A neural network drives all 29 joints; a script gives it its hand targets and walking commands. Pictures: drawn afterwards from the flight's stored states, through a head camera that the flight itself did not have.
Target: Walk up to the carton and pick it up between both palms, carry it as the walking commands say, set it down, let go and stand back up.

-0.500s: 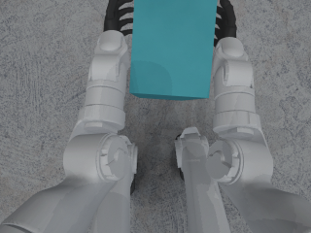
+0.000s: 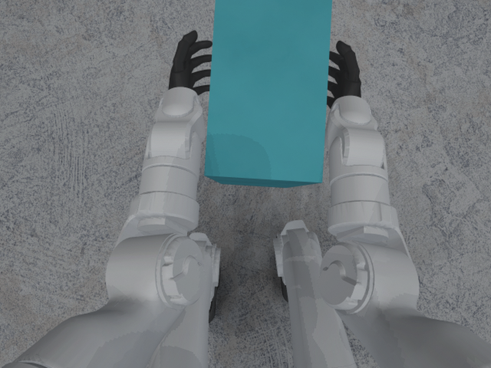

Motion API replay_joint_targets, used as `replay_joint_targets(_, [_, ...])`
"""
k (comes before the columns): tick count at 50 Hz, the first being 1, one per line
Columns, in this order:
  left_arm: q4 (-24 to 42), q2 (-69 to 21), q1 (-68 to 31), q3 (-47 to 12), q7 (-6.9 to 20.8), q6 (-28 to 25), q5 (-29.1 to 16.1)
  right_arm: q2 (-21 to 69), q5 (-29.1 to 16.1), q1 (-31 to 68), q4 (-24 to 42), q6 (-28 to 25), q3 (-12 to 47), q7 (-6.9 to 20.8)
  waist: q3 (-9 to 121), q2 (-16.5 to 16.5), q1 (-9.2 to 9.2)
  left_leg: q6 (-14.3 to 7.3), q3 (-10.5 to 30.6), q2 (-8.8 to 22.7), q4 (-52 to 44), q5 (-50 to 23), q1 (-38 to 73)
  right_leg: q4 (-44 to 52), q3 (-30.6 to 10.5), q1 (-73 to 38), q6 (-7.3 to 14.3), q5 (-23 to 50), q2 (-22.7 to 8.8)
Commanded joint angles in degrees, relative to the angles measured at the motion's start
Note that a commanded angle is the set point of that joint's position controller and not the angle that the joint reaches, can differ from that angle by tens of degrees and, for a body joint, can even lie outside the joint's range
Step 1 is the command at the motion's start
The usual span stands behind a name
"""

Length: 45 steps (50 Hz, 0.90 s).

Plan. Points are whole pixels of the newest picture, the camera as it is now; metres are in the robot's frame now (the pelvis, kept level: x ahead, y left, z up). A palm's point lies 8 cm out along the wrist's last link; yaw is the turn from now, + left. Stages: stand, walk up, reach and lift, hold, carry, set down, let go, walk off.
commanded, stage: reach and lift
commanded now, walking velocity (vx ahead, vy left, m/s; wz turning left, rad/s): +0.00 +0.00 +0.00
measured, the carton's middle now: (261, 106) +0.50 -0.06 -0.13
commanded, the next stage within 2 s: none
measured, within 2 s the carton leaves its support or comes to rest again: neither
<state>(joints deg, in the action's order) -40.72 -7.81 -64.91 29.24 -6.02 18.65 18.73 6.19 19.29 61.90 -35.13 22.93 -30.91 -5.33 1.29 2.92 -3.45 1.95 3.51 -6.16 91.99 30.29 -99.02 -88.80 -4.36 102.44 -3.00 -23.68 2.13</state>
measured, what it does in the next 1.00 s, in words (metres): rises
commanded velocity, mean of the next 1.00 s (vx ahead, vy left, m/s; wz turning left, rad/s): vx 0.00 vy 0.00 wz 0.00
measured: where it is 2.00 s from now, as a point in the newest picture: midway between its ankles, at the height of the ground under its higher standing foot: (248, 289)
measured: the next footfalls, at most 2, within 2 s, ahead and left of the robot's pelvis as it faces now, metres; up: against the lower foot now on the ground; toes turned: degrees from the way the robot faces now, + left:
none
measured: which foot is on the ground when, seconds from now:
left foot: down 0.00-1.00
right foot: down 0.00-1.00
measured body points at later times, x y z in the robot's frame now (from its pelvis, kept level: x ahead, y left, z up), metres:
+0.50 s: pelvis +0.01 +0.00 +0.06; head +0.24 -0.02 +0.45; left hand +0.49 +0.06 +0.01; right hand +0.47 -0.17 +0.00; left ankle +0.09 +0.12 -0.52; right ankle +0.12 -0.13 -0.52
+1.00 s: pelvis +0.03 +0.00 +0.12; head +0.21 -0.02 +0.54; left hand +0.47 +0.07 +0.08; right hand +0.44 -0.16 +0.08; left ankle +0.09 +0.12 -0.52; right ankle +0.12 -0.13 -0.52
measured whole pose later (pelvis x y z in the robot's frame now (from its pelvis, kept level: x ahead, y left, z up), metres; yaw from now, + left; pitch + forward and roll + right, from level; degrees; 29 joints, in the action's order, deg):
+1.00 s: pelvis +0.03 +0.00 +0.12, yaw -1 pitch +25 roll +1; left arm -37.9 -12.5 -44.7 26.3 -4.3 14.0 18.9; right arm 12.4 19.8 42.3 -31.6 18.5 -28.3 -5.4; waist 2.3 2.1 -2.8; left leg 1.1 4.6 -4.5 65.0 24.7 -65.1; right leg -62.4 -4.6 68.5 -2.0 -18.8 1.9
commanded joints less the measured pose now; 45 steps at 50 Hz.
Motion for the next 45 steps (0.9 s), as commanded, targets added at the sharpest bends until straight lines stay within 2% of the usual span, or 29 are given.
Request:
replay_joint_targets(1, [-9.2, -59.6, -31.5, -26.7, 12.0, 0.4, -6.1, 58.5, -8.3, 38.6, -4.1, -2.7, 30.7, 12.5, 57.9, -1.8, -1.99, -0.2, -4.8, -6.8, -12.9, -10.1, 20.8, 7.7, 7.7, -43.2, -0.6, 12.5, 7.8])
replay_joint_targets(45, [-5.9, -62.1, -11.0, -30.6, 12.4, -4.1, -4.2, 63.6, -6.0, 16.2, -2.4, -6.4, 34.3, 11.5, 45.0, -2.3, -0.44, -0.9, -1.0, -4.5, -35.0, -14.8, 43.1, 29.3, 3.5, -65.9, 1.1, 16.7, 6.8])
